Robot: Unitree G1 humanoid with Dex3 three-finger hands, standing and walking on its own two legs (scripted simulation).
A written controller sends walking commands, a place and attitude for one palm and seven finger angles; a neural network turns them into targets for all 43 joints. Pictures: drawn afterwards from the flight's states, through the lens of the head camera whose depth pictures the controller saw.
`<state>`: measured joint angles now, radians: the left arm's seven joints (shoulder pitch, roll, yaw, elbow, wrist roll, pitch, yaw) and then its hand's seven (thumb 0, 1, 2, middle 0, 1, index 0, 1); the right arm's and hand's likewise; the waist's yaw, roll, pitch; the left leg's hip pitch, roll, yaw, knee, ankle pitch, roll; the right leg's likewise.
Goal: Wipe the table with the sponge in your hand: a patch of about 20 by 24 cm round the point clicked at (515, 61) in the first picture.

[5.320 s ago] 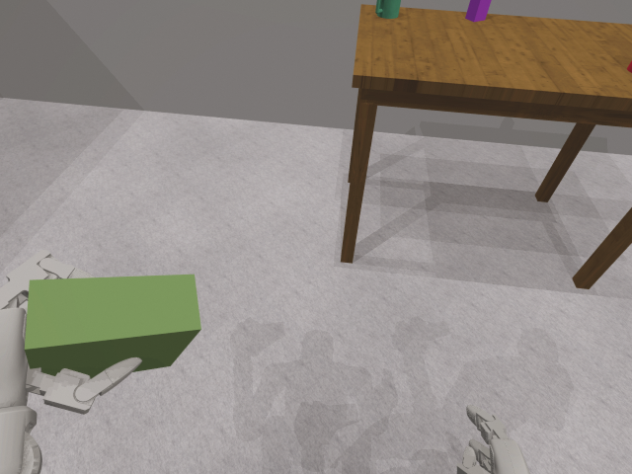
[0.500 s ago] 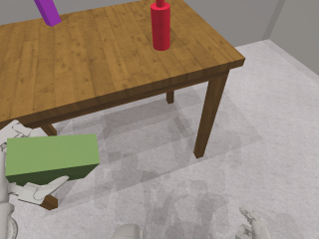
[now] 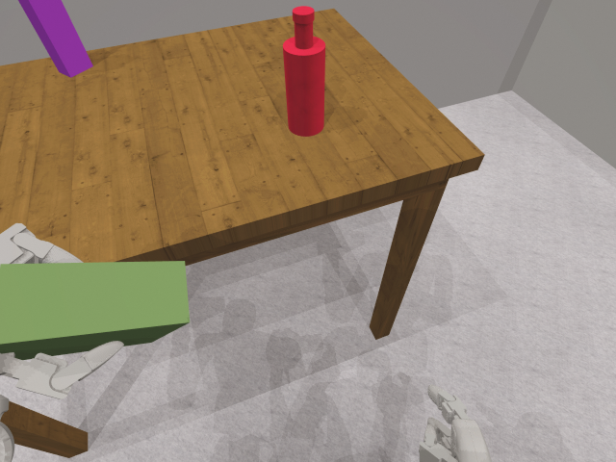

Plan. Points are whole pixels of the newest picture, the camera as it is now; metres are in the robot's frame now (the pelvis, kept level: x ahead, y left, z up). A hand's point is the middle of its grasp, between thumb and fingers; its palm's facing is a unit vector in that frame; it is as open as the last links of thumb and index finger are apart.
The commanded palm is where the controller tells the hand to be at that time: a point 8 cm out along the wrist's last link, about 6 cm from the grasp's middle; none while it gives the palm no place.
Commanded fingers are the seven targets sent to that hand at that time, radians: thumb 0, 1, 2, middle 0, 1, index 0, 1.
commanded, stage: take the last steps up to it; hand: left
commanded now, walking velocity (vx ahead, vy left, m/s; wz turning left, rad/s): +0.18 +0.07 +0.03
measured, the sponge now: (120, 310) +0.23 +0.20 +0.15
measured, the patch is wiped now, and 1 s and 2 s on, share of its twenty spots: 0.00 0.00 0.00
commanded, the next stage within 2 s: come to a stop and stand still in 0.18 s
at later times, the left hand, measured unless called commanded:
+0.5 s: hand (81, 233) +0.30 +0.26 +0.17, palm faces +0.41 -0.80 -0.44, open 9.9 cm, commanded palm +0.24 +0.29 +0.18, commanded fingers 0.00 0.10 1.30 -1.20 -1.60 -1.20 -1.60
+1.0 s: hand (122, 278) +0.25 +0.20 +0.17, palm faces +0.40 -0.82 -0.41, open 9.9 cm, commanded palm +0.20 +0.25 +0.18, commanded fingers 0.00 0.10 1.30 -1.20 -1.60 -1.20 -1.60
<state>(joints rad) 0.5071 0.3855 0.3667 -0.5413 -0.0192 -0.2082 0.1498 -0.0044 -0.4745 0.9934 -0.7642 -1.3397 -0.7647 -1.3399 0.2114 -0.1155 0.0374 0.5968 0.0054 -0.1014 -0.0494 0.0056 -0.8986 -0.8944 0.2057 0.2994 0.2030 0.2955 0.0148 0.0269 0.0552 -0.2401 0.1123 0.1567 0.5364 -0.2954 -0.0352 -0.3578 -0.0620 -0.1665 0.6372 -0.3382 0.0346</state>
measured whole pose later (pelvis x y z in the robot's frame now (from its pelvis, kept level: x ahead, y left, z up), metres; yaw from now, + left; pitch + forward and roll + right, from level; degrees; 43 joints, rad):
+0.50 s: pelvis +0.08 +0.01 +0.00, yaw +1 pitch -1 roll +1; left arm 0.44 0.42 0.39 -0.52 -0.02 -0.21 0.16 0.00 -0.47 0.99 -0.76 -1.34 -0.77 -1.34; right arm 0.16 -0.19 -0.03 0.56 0.00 -0.05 -0.06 0.01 -0.91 -0.90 0.20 0.30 0.20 0.29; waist 0.00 -0.05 0.09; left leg -0.32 0.06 0.14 0.53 -0.20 0.02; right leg -0.29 -0.04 -0.07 0.81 -0.51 0.02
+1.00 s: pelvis +0.05 -0.04 +0.00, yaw +2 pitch -1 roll +0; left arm 0.49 0.35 0.33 -0.49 -0.03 -0.16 0.15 0.00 -0.48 1.00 -0.76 -1.34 -0.77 -1.34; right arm 0.22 -0.25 -0.01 0.62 0.00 -0.04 -0.08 0.01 -0.90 -0.89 0.20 0.30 0.20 0.29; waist -0.02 0.02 0.03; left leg -0.22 0.04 0.04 0.52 -0.26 -0.02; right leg -0.26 0.01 -0.14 0.54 -0.26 -0.07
